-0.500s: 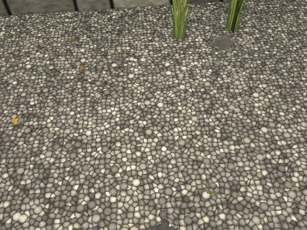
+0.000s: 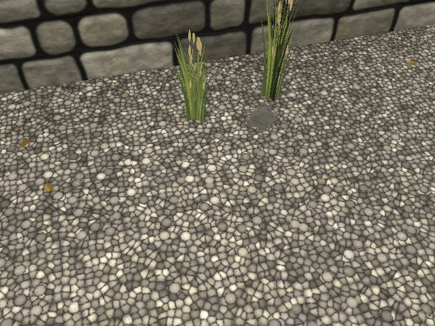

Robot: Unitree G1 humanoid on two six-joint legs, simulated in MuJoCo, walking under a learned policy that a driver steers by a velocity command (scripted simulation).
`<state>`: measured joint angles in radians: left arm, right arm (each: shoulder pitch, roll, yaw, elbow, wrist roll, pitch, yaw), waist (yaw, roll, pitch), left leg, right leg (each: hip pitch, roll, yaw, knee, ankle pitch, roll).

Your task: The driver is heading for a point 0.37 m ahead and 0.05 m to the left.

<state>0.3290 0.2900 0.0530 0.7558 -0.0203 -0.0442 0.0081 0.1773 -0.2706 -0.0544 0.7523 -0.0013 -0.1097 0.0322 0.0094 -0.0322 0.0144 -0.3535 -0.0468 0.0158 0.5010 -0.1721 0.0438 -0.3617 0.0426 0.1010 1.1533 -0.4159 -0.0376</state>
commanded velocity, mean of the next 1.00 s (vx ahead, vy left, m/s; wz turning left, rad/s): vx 0.24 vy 0.00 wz -0.04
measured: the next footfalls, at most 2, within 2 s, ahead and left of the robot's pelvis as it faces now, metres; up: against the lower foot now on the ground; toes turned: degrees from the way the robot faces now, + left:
right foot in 0.38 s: +0.38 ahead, -0.15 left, +0.00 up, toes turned -2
left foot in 0.72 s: +0.39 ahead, +0.10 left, +0.00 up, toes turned -1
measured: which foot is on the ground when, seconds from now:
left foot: down 0.00-0.38, up 0.40-0.70, down 0.72-1.00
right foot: up 0.00-0.36, down 0.38-1.00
